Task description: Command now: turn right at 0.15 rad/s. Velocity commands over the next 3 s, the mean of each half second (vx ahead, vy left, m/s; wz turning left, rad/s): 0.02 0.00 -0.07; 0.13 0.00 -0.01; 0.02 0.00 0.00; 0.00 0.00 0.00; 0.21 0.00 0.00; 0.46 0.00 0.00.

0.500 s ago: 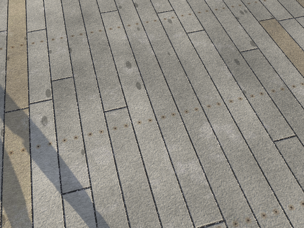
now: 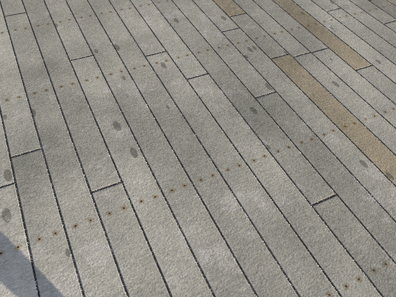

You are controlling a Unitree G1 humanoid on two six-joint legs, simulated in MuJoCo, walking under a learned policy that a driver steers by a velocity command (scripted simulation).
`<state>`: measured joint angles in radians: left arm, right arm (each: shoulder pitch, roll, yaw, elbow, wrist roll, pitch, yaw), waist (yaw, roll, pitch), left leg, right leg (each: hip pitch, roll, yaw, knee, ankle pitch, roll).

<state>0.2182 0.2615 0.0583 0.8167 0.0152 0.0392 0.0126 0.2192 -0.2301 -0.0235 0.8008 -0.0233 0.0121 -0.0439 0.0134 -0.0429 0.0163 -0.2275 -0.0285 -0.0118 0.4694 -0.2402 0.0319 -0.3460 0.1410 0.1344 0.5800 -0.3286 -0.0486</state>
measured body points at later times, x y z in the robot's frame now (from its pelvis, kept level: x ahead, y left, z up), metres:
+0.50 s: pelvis -0.01 +0.00 +0.01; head -0.01 +0.00 +0.45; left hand +0.04 +0.26 -0.14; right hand +0.05 -0.26 -0.14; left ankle +0.00 +0.10 -0.74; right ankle -0.03 -0.12 -0.74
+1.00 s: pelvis +0.07 +0.02 +0.00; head +0.08 +0.02 +0.45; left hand +0.12 +0.25 -0.16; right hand +0.05 -0.20 -0.16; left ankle +0.01 +0.10 -0.74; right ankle +0.09 -0.09 -0.74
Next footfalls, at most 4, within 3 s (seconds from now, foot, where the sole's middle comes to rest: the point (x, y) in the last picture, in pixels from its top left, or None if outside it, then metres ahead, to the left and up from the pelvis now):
0.24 right None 0.01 -0.12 -0.78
0.98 right None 0.13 -0.10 -0.78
2.44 right None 0.24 -0.12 -0.78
2.96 left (191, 272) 0.58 0.03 -0.78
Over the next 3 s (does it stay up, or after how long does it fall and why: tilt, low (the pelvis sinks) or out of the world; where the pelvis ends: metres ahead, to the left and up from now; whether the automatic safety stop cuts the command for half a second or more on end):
stays up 0.44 -0.03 -0.02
